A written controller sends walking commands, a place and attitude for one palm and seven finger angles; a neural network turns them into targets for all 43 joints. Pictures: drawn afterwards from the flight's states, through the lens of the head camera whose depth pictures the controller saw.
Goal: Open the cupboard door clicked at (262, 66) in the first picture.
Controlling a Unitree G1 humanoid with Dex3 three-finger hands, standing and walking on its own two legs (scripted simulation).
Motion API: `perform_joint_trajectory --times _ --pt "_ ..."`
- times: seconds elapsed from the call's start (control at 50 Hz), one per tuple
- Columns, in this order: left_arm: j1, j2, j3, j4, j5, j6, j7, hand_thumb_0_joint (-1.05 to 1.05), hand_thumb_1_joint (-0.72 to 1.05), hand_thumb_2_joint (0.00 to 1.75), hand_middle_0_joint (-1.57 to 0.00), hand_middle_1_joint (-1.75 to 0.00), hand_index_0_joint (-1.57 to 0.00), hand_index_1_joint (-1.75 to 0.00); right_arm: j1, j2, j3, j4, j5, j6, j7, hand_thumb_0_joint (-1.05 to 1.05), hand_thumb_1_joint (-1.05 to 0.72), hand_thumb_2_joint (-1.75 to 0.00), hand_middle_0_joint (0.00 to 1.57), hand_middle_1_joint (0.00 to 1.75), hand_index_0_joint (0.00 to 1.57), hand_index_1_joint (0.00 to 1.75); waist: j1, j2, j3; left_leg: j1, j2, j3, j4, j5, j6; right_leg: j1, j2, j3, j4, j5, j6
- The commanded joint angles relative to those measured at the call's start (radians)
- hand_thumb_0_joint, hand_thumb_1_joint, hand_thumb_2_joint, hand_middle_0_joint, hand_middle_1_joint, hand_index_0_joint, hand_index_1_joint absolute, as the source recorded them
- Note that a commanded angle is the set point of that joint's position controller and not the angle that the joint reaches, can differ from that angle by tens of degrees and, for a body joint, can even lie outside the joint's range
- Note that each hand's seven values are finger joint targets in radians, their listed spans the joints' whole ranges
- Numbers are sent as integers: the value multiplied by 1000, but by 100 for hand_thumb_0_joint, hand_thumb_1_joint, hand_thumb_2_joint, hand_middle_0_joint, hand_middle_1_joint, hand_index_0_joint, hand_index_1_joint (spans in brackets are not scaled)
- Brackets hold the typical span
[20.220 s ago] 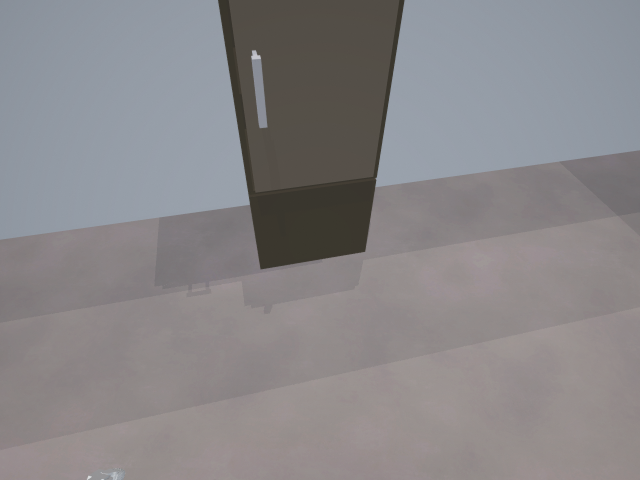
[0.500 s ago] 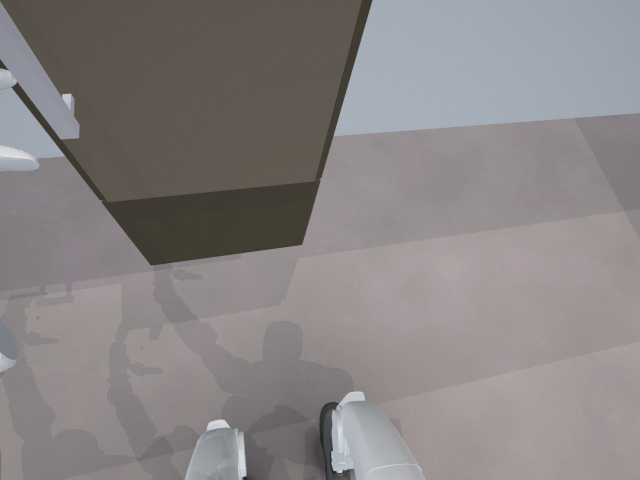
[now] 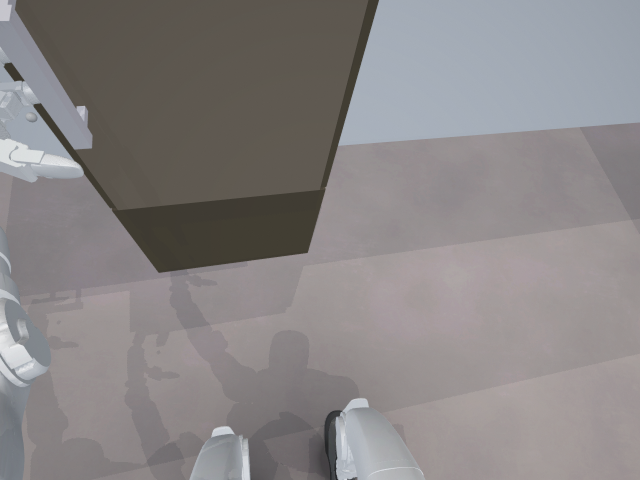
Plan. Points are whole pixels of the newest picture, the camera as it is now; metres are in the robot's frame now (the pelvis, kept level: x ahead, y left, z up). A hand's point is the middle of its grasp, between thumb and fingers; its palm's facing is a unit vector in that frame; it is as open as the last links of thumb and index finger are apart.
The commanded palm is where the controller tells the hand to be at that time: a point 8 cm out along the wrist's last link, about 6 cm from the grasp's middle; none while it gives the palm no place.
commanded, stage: slide the fingers in behind the handle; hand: left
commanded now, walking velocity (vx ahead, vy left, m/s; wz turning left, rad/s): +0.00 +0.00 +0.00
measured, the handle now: (50, 76) +0.57 +0.27 +0.08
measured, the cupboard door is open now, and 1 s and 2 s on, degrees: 0 0 4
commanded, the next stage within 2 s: close the thumb around the handle in 0.82 s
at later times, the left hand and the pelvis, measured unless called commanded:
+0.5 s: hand (70, 111) +0.52 +0.24 +0.08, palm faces +0.10 -1.00 -0.01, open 14.0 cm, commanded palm +0.49 +0.28 +0.08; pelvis +0.01 +0.00 +0.00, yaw +0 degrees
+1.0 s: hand (71, 110) +0.52 +0.24 +0.08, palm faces +0.09 -1.00 -0.02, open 13.9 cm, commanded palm +0.50 +0.28 +0.08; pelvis +0.00 -0.01 +0.00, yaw +0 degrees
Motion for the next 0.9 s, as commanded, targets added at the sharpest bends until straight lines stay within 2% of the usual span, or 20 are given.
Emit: perform_joint_trajectory --times 0.0,0.04,0.1,0.16,0.22,0.24,0.28,0.32,0.36,0.42,0.46,0.48,0.5,0.56,0.58,0.68,0.72,0.74,0.82,0.88 --pt "-398 327 38 -212 -11 -64 24 0 -50 30 -30 -120 -30 -120 196 -195 -75 -39 -4 -13 -18 0 -90 -90 20 30 20 30 5 197 -496 251 -44 -18 -135 492 15 339 60 13 -38 300 -45" --pt "-402 287 7 -229 -7 -67 31 0 -50 30 -30 -120 -30 -120 193 -189 -76 -40 -4 -15 -15 0 -90 -90 20 30 20 30 -1 212 -496 272 -43 -18 -136 500 13 324 61 11 -39 297 -45" --pt "-405 284 23 -275 -18 -86 39 0 -50 30 -30 -120 -30 -120 199 -190 -83 -39 -8 -15 -11 0 -90 -90 20 30 20 30 11 255 -561 335 -40 -24 -127 585 3 326 62 8 -30 334 -49" --pt "-362 230 -1 -276 -28 -80 45 0 -50 30 -30 -120 -30 -120 200 -186 -85 -39 -6 -13 -6 0 -90 -90 20 30 20 30 9 235 -536 351 -36 -25 -133 616 4 322 66 2 -38 344 -49" --pt "-360 196 -21 -245 -26 -59 60 0 -50 30 -30 -120 -30 -120 196 -182 -85 -35 -3 -11 -2 0 -90 -90 20 30 20 30 5 205 -478 309 -38 -19 -146 549 7 316 65 1 -49 316 -44" --pt "-373 217 -9 -254 -22 -60 69 0 -50 30 -30 -120 -30 -120 198 -185 -85 -35 -5 -11 -4 0 -90 -90 20 30 20 30 5 175 -481 291 -39 -19 -150 532 10 341 65 3 -50 322 -44" --pt "-380 215 -4 -290 -19 -75 81 0 -50 30 -30 -120 -30 -120 197 -180 -87 -37 -7 -14 -3 0 -90 -90 20 30 20 30 13 224 -520 324 -41 -19 -149 569 5 346 63 6 -44 343 -47" --pt "-350 185 -12 -306 -19 -87 94 0 -50 30 -30 -120 -30 -120 199 -174 -92 -39 -9 -17 1 0 -90 -90 20 30 20 30 20 210 -539 341 -41 -17 -145 600 4 356 63 5 -42 362 -47" --pt "-347 141 -43 -277 -21 -91 100 0 -50 30 -30 -120 -30 -120 198 -172 -91 -34 -7 -17 2 0 -90 -90 20 30 20 30 4 173 -486 315 -41 -15 -145 577 9 346 64 5 -47 357 -47" --pt "-373 147 -41 -230 -12 -83 113 0 -50 30 -30 -120 -30 -120 194 -174 -89 -27 -7 -18 0 0 -90 -90 20 30 20 30 0 159 -447 270 -46 -9 -155 497 11 341 60 9 -53 316 -42" --pt "-370 232 23 -249 -3 -95 123 0 -50 30 -30 -120 -30 -120 198 -181 -89 -36 -10 -20 -3 0 -90 -90 20 30 20 30 21 149 -495 245 -50 -5 -150 497 16 400 58 20 -40 348 -47" --pt "-363 226 8 -244 9 -96 121 0 -50 30 -30 -120 -30 -120 195 -174 -87 -36 -9 -21 -3 0 -90 -90 20 30 20 30 19 161 -516 245 -53 0 -147 509 16 413 55 26 -38 369 -44" --pt "-366 205 -15 -227 16 -96 117 0 -50 30 -30 -120 -30 -120 192 -171 -86 -33 -7 -22 -3 0 -90 -90 20 30 20 30 11 153 -483 235 -53 0 -147 489 16 394 54 23 -41 351 -42" --pt "-405 166 -45 -228 -3 -101 103 0 -50 30 -30 -120 -30 -120 190 -174 -85 -31 -7 -27 -6 0 -90 -90 20 30 20 30 -9 150 -468 247 -51 -7 -149 469 18 369 57 20 -46 325 -45" --pt "-413 196 -24 -231 -5 -105 100 0 -50 30 -30 -120 -30 -120 190 -178 -87 -26 -6 -28 -9 0 -90 -90 20 30 20 30 -3 158 -492 254 -50 -9 -147 470 16 369 54 22 -46 319 -42" --pt "-408 194 -21 -246 -8 -108 98 0 -50 30 -30 -120 -30 -120 195 -177 -88 -23 -9 -33 -9 0 -90 -90 20 30 20 30 5 180 -540 282 -50 -13 -140 519 12 373 54 19 -33 348 -43" --pt "-399 166 -42 -220 -6 -96 100 0 -50 30 -30 -120 -30 -120 190 -176 -87 -22 -7 -33 -7 0 -90 -90 20 30 20 30 -3 165 -497 253 -51 -5 -138 478 15 357 54 21 -43 324 -40" --pt "-408 209 -14 -219 -4 -94 105 0 -50 30 -30 -120 -30 -120 191 -181 -85 -21 -8 -32 -8 0 -90 -90 20 30 20 30 2 149 -486 224 -52 -5 -144 452 17 381 54 23 -45 318 -41" --pt "-441 212 -35 -194 10 -85 102 0 -50 30 -30 -120 -30 -120 191 -181 -79 -21 -5 -34 -13 0 -90 -90 20 30 20 30 -12 147 -463 195 -55 -5 -147 403 22 370 52 28 -50 285 -39" --pt "-467 232 -16 -231 2 -102 102 0 -50 30 -30 -120 -30 -120 195 -184 -83 -19 -9 -40 -14 0 -90 -90 20 30 20 30 -10 195 -533 255 -53 -11 -136 452 18 354 53 26 -40 300 -42"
